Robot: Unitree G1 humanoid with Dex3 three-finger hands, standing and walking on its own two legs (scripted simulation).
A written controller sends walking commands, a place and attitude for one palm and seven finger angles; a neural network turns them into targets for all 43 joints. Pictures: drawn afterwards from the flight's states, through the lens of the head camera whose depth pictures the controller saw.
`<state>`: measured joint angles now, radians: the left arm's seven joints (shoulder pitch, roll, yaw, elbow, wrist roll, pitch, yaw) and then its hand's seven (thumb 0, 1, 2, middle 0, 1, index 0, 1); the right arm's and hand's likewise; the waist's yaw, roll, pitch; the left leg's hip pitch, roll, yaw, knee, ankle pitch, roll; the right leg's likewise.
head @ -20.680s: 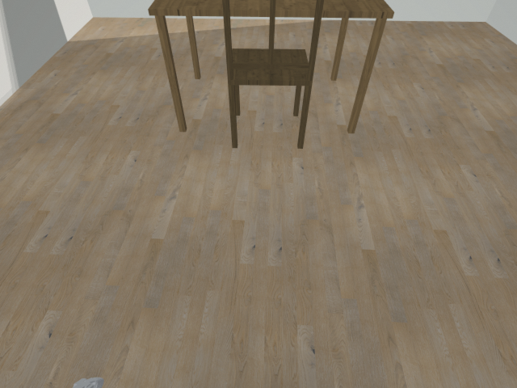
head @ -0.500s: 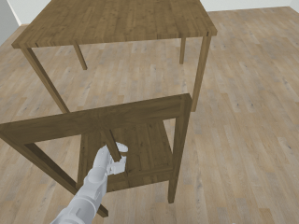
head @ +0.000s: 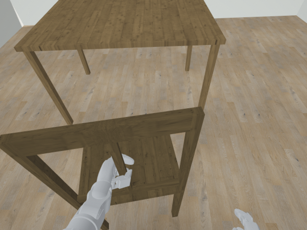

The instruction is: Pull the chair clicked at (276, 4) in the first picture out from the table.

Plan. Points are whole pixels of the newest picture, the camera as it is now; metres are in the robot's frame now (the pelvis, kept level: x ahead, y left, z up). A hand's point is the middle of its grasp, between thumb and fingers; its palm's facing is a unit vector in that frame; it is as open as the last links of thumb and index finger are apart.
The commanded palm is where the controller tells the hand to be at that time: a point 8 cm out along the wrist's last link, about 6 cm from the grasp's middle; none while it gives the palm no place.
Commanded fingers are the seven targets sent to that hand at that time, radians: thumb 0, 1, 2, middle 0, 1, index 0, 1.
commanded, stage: stop walking, hand still on the chair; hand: left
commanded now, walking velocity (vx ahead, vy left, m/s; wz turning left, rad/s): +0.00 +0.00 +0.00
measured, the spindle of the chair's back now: (122, 169) +0.31 +0.12 -0.07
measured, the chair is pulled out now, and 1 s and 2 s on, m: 0.61 0.61 0.61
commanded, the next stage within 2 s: open the thumb and straighten the fingers in 0.04 s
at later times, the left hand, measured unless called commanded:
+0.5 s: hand (123, 173) +0.29 +0.11 -0.06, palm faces -0.08 -0.98 -0.15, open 11.3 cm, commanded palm +0.27 +0.15 -0.04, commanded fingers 0.00 -0.55 0.20 -0.28 -0.80 -0.28 -0.80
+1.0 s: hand (122, 178) +0.28 +0.11 -0.06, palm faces -0.08 -0.98 -0.16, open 17.4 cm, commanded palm +0.25 +0.16 -0.04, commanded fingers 0.00 -0.55 0.20 0.00 0.00 0.00 0.00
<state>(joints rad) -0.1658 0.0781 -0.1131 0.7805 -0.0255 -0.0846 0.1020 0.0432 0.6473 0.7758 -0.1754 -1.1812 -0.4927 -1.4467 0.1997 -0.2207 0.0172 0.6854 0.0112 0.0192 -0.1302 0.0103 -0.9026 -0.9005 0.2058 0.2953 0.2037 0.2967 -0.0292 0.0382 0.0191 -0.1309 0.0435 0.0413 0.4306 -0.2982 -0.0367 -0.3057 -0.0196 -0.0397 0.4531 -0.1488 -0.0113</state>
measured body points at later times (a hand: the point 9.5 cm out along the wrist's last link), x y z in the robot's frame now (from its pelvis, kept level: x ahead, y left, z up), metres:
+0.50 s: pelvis +0.01 +0.01 -0.02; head +0.04 -0.01 +0.43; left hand +0.29 +0.16 -0.04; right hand +0.14 -0.25 -0.12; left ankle -0.04 +0.14 -0.74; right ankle +0.06 -0.11 -0.74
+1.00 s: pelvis +0.02 +0.01 -0.03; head +0.06 +0.00 +0.41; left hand +0.28 +0.16 -0.05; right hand +0.20 -0.22 -0.13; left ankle -0.04 +0.14 -0.74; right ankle +0.06 -0.11 -0.74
